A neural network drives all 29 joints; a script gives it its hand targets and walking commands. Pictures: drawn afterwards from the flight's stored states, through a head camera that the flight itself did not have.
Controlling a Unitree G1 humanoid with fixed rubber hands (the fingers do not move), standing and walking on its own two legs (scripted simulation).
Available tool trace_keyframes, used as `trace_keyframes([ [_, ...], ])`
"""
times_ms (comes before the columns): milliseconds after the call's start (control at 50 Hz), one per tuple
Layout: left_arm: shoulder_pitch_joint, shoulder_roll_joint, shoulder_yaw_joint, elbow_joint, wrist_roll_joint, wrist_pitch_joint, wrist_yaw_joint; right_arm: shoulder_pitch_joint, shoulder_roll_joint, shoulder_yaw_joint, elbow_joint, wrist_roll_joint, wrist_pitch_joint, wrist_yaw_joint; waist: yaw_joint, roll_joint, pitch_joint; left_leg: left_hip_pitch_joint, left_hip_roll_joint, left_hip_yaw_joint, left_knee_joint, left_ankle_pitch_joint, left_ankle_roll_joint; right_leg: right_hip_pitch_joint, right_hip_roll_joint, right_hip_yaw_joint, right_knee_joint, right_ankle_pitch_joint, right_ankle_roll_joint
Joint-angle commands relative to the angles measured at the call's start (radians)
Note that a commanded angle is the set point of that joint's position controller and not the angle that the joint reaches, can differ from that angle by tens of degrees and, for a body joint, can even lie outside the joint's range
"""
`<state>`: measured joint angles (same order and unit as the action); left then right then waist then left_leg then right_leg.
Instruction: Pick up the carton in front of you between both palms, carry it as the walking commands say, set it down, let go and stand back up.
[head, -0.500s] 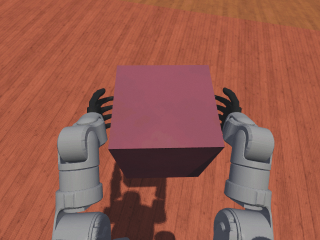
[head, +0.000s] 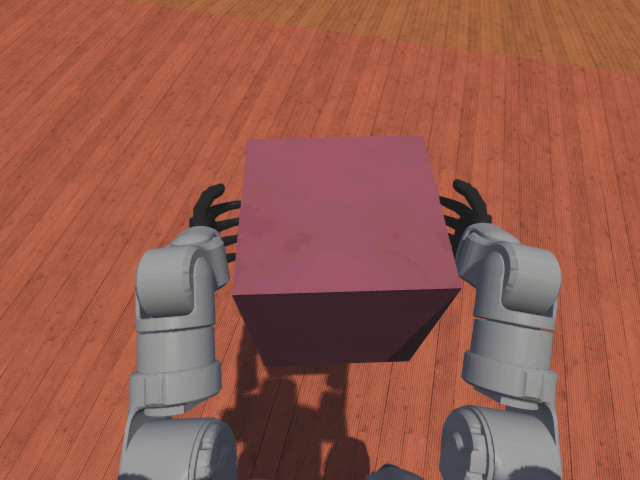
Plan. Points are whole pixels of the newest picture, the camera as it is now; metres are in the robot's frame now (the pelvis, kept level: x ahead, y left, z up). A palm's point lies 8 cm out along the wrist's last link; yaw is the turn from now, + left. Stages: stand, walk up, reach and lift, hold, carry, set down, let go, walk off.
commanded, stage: carry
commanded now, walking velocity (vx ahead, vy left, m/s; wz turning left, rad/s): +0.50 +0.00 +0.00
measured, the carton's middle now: (336, 261) +0.36 +0.02 +0.06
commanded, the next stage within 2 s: none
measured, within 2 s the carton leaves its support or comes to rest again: neither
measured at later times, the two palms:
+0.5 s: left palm (267, 47) +0.65 +0.15 +0.21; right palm (469, 68) +0.62 -0.15 +0.22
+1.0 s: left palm out of the picture +0.84 +0.18 +0.24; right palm out of the picture +0.85 -0.12 +0.25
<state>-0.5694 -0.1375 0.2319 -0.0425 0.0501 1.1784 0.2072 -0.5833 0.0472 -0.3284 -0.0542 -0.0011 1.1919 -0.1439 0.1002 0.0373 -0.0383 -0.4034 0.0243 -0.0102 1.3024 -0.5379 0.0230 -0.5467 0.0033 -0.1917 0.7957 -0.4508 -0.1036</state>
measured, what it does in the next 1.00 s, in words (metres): climbs: left foot, then right foot 0.04 m higher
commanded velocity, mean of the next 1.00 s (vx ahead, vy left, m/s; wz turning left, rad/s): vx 0.21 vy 0.00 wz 0.00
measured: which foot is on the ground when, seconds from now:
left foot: up 0.00-0.24, down 0.26-0.66, up 0.68-0.90, down 0.92-1.00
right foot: down 0.00-0.26, up 0.28-0.60, down 0.62-1.00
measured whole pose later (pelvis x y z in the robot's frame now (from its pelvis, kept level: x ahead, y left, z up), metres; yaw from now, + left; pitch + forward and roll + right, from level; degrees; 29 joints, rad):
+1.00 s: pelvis +0.50 +0.02 +0.10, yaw +0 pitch +2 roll +0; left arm -0.57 -0.09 0.25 -0.15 -0.01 1.19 0.19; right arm -0.57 0.11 -0.29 -0.17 -0.04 1.18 -0.15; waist 0.03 -0.01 0.00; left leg -0.35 -0.01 0.08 0.57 -0.41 0.01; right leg -0.37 -0.02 -0.13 0.62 -0.45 -0.05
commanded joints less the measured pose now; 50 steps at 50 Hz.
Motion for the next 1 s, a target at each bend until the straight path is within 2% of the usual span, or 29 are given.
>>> trace_keyframes([
  [0,-0.775,-0.822,-0.670,-0.241,-0.364,-0.040,-0.081,-0.564,0.796,0.548,-0.067,0.129,-0.025,0.021,-0.023,-0.064,-0.466,-0.445,0.029,-0.053,0.184,0.047,0.047,0.647,-0.306,0.634,-0.349,0.224,-0.177],
  [20,-0.837,-0.856,-0.708,-0.257,-0.395,-0.055,-0.096,-0.630,0.799,0.548,-0.105,0.115,-0.045,0.022,-0.051,-0.118,-0.480,-0.445,0.042,-0.051,0.122,0.085,0.053,0.696,-0.287,0.556,-0.361,0.175,-0.127],
  [80,-0.795,-0.827,-0.723,-0.279,-0.428,-0.070,-0.099,-0.646,0.746,0.561,-0.181,0.108,-0.065,0.002,-0.016,-0.080,-0.394,-0.426,0.063,0.027,-0.100,0.090,0.030,0.555,-0.295,0.437,-0.426,0.148,-0.145],
  [180,-0.710,-0.717,-0.681,-0.260,-0.375,-0.051,-0.079,-0.510,0.692,0.586,-0.156,0.102,-0.049,0.000,-0.104,-0.198,-0.381,0.064,0.022,0.144,-0.559,0.251,0.009,0.301,-0.247,0.181,-0.478,0.127,-0.062],
  [220,-0.616,-0.699,-0.645,-0.202,-0.338,-0.035,-0.059,-0.518,0.649,0.582,-0.140,0.124,-0.033,-0.004,-0.144,-0.067,-0.447,0.313,-0.084,0.283,-0.665,0.199,0.018,0.284,-0.223,0.109,-0.238,0.341,-0.045],
  [240,-0.623,-0.654,-0.639,-0.198,-0.307,-0.026,-0.044,-0.454,0.654,0.581,-0.098,0.120,-0.025,-0.008,-0.214,0.021,-0.524,0.494,-0.052,0.234,-0.715,0.153,0.036,0.266,-0.152,0.010,0.014,0.383,-0.003],
  [260,-0.602,-0.623,-0.599,-0.232,-0.281,-0.019,-0.038,-0.479,0.662,0.591,-0.111,0.156,-0.019,-0.004,-0.207,0.194,-0.533,0.587,0.221,-0.316,-0.896,-0.124,0.135,0.020,-0.060,0.005,0.263,0.195,0.071],
  [280,-0.602,-0.614,-0.540,-0.210,-0.265,-0.004,-0.036,-0.520,0.656,0.617,-0.138,0.165,-0.010,-0.006,-0.198,0.280,-0.522,0.716,0.367,-0.741,-1.073,-0.023,0.234,-0.232,0.069,0.096,0.466,-0.138,0.103],
  [300,-0.583,-0.588,-0.495,-0.154,-0.208,0.001,-0.021,-0.550,0.673,0.650,-0.154,0.196,0.003,0.002,-0.171,0.068,-0.465,0.665,0.353,-0.649,-1.006,0.106,0.220,-0.269,0.001,0.202,0.582,-0.126,0.079],
  [340,-0.586,-0.615,-0.494,-0.103,-0.164,0.010,-0.016,-0.616,0.746,0.665,-0.138,0.229,-0.001,0.024,-0.200,0.032,-0.433,0.644,0.304,-0.397,-0.861,0.472,0.190,-0.356,-0.049,0.197,0.617,-0.029,0.039],
  [380,-0.586,-0.663,-0.459,-0.157,-0.144,0.000,-0.025,-0.772,0.852,0.727,-0.224,0.338,-0.016,0.044,-0.178,-0.003,-0.453,0.615,0.267,-0.280,-0.904,0.417,0.159,-0.328,-0.053,0.193,0.538,0.017,0.036],
  [400,-0.639,-0.649,-0.444,-0.132,-0.120,-0.002,-0.023,-0.806,0.860,0.752,-0.229,0.350,-0.025,0.051,-0.178,-0.019,-0.448,0.580,0.286,-0.318,-0.948,0.327,0.185,-0.306,-0.058,0.190,0.515,-0.005,0.036],
  [440,-0.618,-0.652,-0.466,-0.155,-0.144,-0.006,-0.024,-0.762,0.843,0.737,-0.224,0.362,-0.025,0.054,-0.165,0.005,-0.403,0.576,0.322,-0.292,-0.994,0.342,0.202,-0.345,-0.105,0.204,0.400,0.023,0.040],
  [500,-0.568,-0.623,-0.469,-0.116,-0.130,-0.007,-0.025,-0.734,0.800,0.718,-0.181,0.342,-0.025,0.046,-0.170,0.038,-0.385,0.511,0.234,-0.064,-0.939,0.651,0.166,-0.195,-0.051,0.118,0.151,0.032,0.056],
  [540,-0.551,-0.615,-0.504,-0.111,-0.114,0.000,-0.027,-0.629,0.768,0.677,-0.131,0.281,-0.017,0.041,-0.163,0.182,-0.350,0.442,0.197,0.057,-0.903,0.755,0.112,-0.065,0.003,0.031,-0.004,0.064,0.052],
  [600,-0.534,-0.657,-0.494,-0.086,-0.144,0.018,-0.034,-0.621,0.767,0.657,-0.076,0.260,-0.001,0.046,-0.062,0.104,-0.397,0.311,0.149,0.184,-0.672,0.878,0.029,0.307,0.077,-0.050,-0.208,0.211,0.017],
  [620,-0.576,-0.630,-0.512,-0.094,-0.155,0.013,-0.031,-0.597,0.735,0.633,-0.030,0.228,0.004,0.034,-0.032,0.046,-0.449,0.200,0.140,0.174,-0.564,0.633,-0.018,0.501,-0.030,0.105,-0.259,0.235,0.000],
  [640,-0.562,-0.640,-0.511,-0.081,-0.153,0.018,-0.030,-0.617,0.716,0.613,-0.071,0.193,0.005,0.029,-0.041,-0.217,-0.471,-0.082,-0.020,0.186,-0.276,0.262,-0.058,0.659,-0.261,0.577,-0.363,0.312,-0.137],
  [660,-0.577,-0.614,-0.527,-0.113,-0.170,0.014,-0.028,-0.561,0.763,0.599,0.005,0.203,0.021,0.031,-0.020,-0.304,-0.503,-0.251,-0.094,0.081,-0.066,-0.078,-0.050,0.776,-0.335,0.775,-0.408,0.589,-0.238],
  [700,-0.672,-0.743,-0.579,-0.140,-0.263,0.002,-0.058,-0.581,0.776,0.574,-0.047,0.150,0.013,0.024,-0.036,-0.219,-0.528,-0.285,-0.032,-0.017,-0.047,-0.118,-0.018,0.756,-0.296,0.577,-0.286,0.750,-0.192],
  [760,-0.825,-0.861,-0.665,-0.271,-0.349,-0.036,-0.095,-0.728,0.854,0.598,-0.155,0.165,-0.027,0.021,-0.072,-0.081,-0.514,-0.144,0.013,0.002,-0.290,-0.027,-0.024,0.568,-0.260,0.418,-0.332,0.577,-0.096],
  [800,-0.789,-0.822,-0.702,-0.330,-0.380,-0.054,-0.098,-0.597,0.830,0.614,-0.139,0.156,-0.032,0.021,-0.066,-0.176,-0.542,-0.014,-0.015,0.063,-0.471,-0.046,-0.033,0.476,-0.223,0.310,-0.353,0.447,-0.095],
  [820,-0.789,-0.786,-0.710,-0.336,-0.352,-0.050,-0.088,-0.533,0.801,0.609,-0.124,0.122,-0.034,0.017,-0.096,-0.148,-0.535,0.055,-0.031,0.056,-0.551,-0.043,-0.028,0.474,-0.238,0.312,-0.352,0.391,-0.088],
  [860,-0.697,-0.759,-0.668,-0.296,-0.342,-0.048,-0.088,-0.609,0.783,0.671,-0.236,0.154,-0.042,0.017,-0.089,-0.178,-0.548,0.224,-0.057,0.109,-0.789,0.195,-0.030,0.380,-0.199,0.225,-0.287,0.266,-0.075],
  [880,-0.660,-0.729,-0.660,-0.223,-0.315,-0.033,-0.077,-0.558,0.716,0.644,-0.169,0.143,-0.030,0.009,-0.097,-0.150,-0.493,0.270,0.001,0.067,-0.914,0.302,-0.015,0.341,-0.177,0.197,-0.244,0.240,-0.043],
  [900,-0.669,-0.676,-0.666,-0.217,-0.308,-0.027,-0.070,-0.480,0.666,0.601,-0.133,0.097,-0.018,0.006,-0.099,-0.032,-0.518,0.393,0.089,-0.017,-0.933,0.355,-0.001,0.278,-0.159,0.185,-0.197,0.212,-0.008],
  [920,-0.672,-0.688,-0.660,-0.298,-0.310,-0.023,-0.063,-0.539,0.717,0.634,-0.173,0.141,-0.014,0.006,-0.096,0.097,-0.549,0.419,0.225,-0.201,-0.859,0.638,0.066,0.218,-0.092,0.153,-0.141,0.094,0.041],
  [940,-0.680,-0.704,-0.651,-0.239,-0.310,-0.006,-0.062,-0.570,0.702,0.642,-0.177,0.156,-0.013,0.007,-0.104,0.107,-0.525,0.425,0.234,-0.158,-0.815,0.764,0.108,0.222,-0.079,0.139,-0.192,0.047,0.069],
  [980,-0.664,-0.693,-0.614,-0.186,-0.277,0.006,-0.053,-0.580,0.697,0.618,-0.155,0.164,0.009,0.012,-0.101,0.091,-0.513,0.446,0.164,-0.074,-0.766,0.909,0.060,0.283,-0.067,0.102,-0.170,0.150,0.067],
])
